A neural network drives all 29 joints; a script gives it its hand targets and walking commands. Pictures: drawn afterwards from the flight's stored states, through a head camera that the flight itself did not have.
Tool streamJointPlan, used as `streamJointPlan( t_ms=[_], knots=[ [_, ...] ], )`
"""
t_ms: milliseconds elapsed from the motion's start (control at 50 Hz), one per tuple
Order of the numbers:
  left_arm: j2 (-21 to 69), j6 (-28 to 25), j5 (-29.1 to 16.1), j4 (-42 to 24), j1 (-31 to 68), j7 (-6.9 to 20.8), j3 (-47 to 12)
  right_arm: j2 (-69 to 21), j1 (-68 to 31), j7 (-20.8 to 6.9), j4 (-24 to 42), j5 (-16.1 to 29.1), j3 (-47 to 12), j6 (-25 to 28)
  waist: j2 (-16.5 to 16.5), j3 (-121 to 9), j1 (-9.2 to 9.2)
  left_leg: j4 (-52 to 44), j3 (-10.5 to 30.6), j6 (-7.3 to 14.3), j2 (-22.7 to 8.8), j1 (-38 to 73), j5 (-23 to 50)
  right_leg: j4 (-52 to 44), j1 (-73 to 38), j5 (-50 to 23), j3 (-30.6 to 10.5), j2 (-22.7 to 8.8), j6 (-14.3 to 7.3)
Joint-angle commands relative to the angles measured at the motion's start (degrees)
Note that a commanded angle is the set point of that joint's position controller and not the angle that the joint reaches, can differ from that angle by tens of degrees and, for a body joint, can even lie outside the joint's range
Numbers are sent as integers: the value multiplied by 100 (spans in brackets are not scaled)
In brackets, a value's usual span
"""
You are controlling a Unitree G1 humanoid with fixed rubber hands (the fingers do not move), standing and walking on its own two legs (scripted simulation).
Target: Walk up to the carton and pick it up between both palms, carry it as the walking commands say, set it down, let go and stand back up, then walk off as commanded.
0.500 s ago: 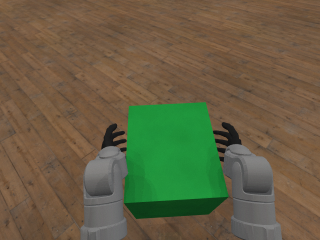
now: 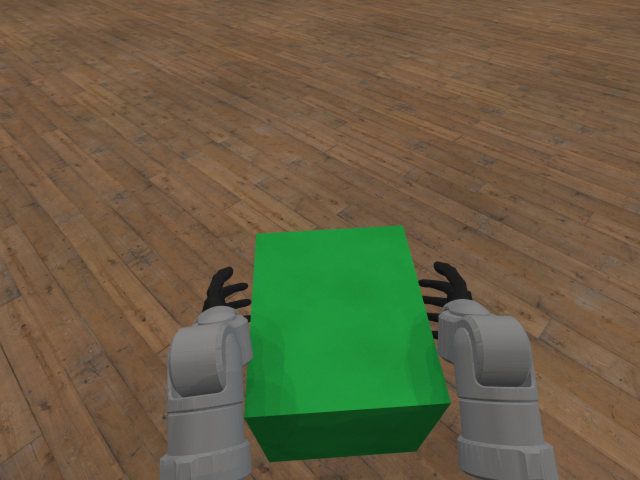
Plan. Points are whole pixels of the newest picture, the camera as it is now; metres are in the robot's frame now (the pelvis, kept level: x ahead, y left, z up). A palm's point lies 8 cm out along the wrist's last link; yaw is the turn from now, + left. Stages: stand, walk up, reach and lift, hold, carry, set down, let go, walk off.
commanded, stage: carry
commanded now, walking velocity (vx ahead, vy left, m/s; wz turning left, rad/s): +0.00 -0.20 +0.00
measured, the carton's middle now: (336, 343) +0.32 +0.01 +0.00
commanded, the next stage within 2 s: none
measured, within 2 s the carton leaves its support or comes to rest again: neither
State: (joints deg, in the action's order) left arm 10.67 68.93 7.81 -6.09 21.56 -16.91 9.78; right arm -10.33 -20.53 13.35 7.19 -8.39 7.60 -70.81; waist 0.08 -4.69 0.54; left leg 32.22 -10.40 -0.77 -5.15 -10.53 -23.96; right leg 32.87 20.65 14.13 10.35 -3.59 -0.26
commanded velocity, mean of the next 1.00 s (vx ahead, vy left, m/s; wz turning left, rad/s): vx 0.00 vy -0.20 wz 0.00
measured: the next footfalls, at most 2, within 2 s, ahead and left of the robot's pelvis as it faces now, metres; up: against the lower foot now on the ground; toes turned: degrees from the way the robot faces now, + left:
right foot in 1.30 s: -0.01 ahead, -0.24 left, +0.00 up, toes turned +13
left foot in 1.46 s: -0.07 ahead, -0.02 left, +0.00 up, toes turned +4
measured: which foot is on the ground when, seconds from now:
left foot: down 0.00-1.00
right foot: down 0.00-1.00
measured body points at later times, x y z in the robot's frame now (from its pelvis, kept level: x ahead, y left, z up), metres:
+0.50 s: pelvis -0.05 -0.06 -0.01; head -0.04 -0.06 +0.44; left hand +0.27 +0.07 +0.07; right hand +0.26 -0.21 +0.07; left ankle -0.08 +0.10 -0.73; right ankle +0.02 -0.12 -0.73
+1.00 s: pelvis -0.09 -0.09 -0.01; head -0.09 -0.09 +0.44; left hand +0.22 +0.06 +0.08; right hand +0.22 -0.22 +0.07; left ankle -0.10 +0.08 -0.72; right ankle +0.02 -0.12 -0.73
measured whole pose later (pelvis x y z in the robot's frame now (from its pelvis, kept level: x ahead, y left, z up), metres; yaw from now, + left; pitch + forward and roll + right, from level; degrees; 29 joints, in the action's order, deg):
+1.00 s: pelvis -0.09 -0.09 -0.01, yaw +1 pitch +4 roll +0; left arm 11.0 69.3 7.1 -5.1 22.3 -18.2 9.1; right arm -10.1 -20.0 13.1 7.7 -8.0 8.9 -71.2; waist -0.5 -5.2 0.7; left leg 44.3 -9.4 -3.1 -10.7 -23.2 -29.9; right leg 29.5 27.1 7.5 17.0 -0.1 -9.7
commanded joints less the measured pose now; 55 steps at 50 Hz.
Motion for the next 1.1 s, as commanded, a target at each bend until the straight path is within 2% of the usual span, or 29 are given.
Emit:
streamJointPlan(
  t_ms=[0, 40, 80, 160, 200, 260, 340, 420, 560, 640, 700, 780, 820, 860, 880, 900, 920, 940, 980, 1020, 1040, 1060, 1080],
  knots=[
    [6125, 134, -2591, 103, 2755, 2598, -3799, -5884, -2854, -2220, 281, 2585, -3536, 124, 770, -1594, -153, 47, 724, 168, -1233, 1098, 6233, 234, -115, -1274, -205, -147, 29],
    [6137, 128, -2617, 25, 2830, 2588, -3818, -5896, -2894, -2224, 312, 2591, -3517, 133, 874, -1566, -149, 96, 756, 185, -1299, 974, 6036, 179, -182, -1189, -225, -108, 4],
    [6137, 121, -2633, -30, 2847, 2575, -3824, -5901, -2931, -2222, 368, 2601, -3518, 135, 776, -1684, -139, 232, 690, 110, -1264, 747, 5509, 206, -450, -1622, -285, -159, -75],
    [6144, 122, -2582, -38, 2716, 2546, -3792, -5882, -2933, -2219, 455, 2629, -3562, 114, 348, -1969, -125, 512, 511, -89, -1073, 217, 3800, 341, -885, -2739, -579, -421, -278],
    [6154, 128, -2533, -7, 2627, 2538, -3765, -5880, -2910, -2222, 448, 2639, -3588, 98, 178, -2008, -115, 565, 495, -137, -1018, -34, 2945, 331, -961, -2924, -730, -538, -363],
    [6178, 127, -2479, 27, 2564, 2540, -3744, -5894, -2948, -2233, 449, 2654, -3640, 85, -11, -1944, -99, 500, 509, -155, -945, -331, 1734, 134, -920, -2690, -903, -656, -442],
    [6189, 112, -2463, -37, 2609, 2547, -3743, -5960, -3073, -2250, 503, 2710, -3691, 93, -275, -1776, -86, 365, 375, -161, -737, -521, 339, -455, -705, -1756, -1079, -803, -485],
    [6160, 93, -2452, -55, 2563, 2542, -3699, -5980, -3064, -2257, 489, 2739, -3707, 102, -284, -1767, -67, 312, 225, -184, -617, -460, 185, -839, -598, -1163, -1019, -823, -487],
    [6082, 108, -2477, -35, 2554, 2576, -3688, -5974, -2983, -2241, 398, 2682, -3695, 103, -184, -1712, -69, 157, 203, -146, -691, -361, 232, -1190, -364, -322, -830, -738, -338],
    [6076, 122, -2511, -9, 2533, 2599, -3700, -5962, -2969, -2229, 367, 2672, -3657, 101, -227, -1650, -58, 158, 56, -161, -631, -343, 171, -1499, -258, 118, -732, -708, -221],
    [6081, 124, -2544, -40, 2553, 2608, -3721, -5966, -2951, -2220, 351, 2677, -3622, 107, -139, -1617, -68, -4, 17, -136, -671, -218, 203, -1610, -124, 365, -516, -594, -51],
    [6087, 135, -2591, -85, 2632, 2617, -3767, -5981, -2939, -2205, 357, 2678, -3604, 111, 240, -1560, -93, -382, 340, -54, -997, -217, 164, -1325, -36, 481, -256, -407, 127],
    [6114, 150, -2605, -48, 2659, 2625, -3783, -5972, -2968, -2199, 332, 2663, -3610, 100, 607, -1524, -76, -599, 775, 25, -1364, -620, -50, -670, -224, 392, -220, -331, 43],
    [6119, 169, -2608, 36, 2715, 2645, -3770, -5976, -2998, -2195, 290, 2623, -3638, 77, 626, -1405, -30, -582, 955, 43, -1534, -1153, -341, -297, -484, 281, -444, -377, -12],
    [6113, 182, -2615, 94, 2717, 2657, -3752, -5970, -3021, -2196, 269, 2601, -3633, 65, 348, -1353, 24, -273, 701, -51, -1356, -1450, -419, -547, -695, 240, -618, -496, -41],
    [6066, 192, -2619, 118, 2748, 2666, -3728, -5966, -3030, -2201, 280, 2590, -3619, 56, -444, -1270, 38, 456, 105, -203, -838, -1594, -457, -1449, -634, 423, -1048, -832, -103],
    [6064, 198, -2639, 122, 2785, 2674, -3706, -5890, -3140, -2194, 368, 2602, -3592, 62, -1064, -1395, 58, 1167, -292, -302, -369, -1617, -845, -2140, -609, 465, -1449, -1254, -229],
    [6124, 200, -2667, 81, 2826, 2673, -3714, -5878, -3186, -2183, 426, 2638, -3584, 75, -955, -1661, 26, 1729, -178, -209, -262, -1363, -1132, -2203, -560, 437, -1405, -1370, -336],
    [6207, 176, -2605, 185, 2581, 2667, -3650, -5855, -3099, -2181, 368, 2665, -3561, 92, -575, -1878, -5, 1565, -125, -56, -234, -920, -881, -2050, -482, 263, -823, -1105, -365],
    [6260, 122, -2564, 6, 2694, 2627, -3676, -5880, -3182, -2209, 558, 2702, -3620, 119, -488, -2032, -31, 594, -259, -14, -147, -394, -394, -1925, -559, -173, -411, -845, -322],
    [6221, 115, -2505, -17, 2680, 2597, -3686, -5879, -3211, -2222, 599, 2733, -3646, 111, -292, -2064, -83, -393, -218, 30, -265, 41, 203, -1725, -511, -145, -171, -690, -194],
    [6178, 112, -2448, -76, 2705, 2571, -3696, -5914, -3152, -2230, 584, 2753, -3661, 105, 187, -1963, -146, -813, 456, 207, -790, 541, 548, -1285, 75, -58, -37, -503, 25],
    [6188, 138, -2499, -216, 2819, 2572, -3790, -5916, -2934, -2227, 442, 2708, -3571, 128, 1422, -1653, -213, -1328, 2108, 632, -1921, 184, -50, -227, 796, 592, -70, -300, 83]
  ],
)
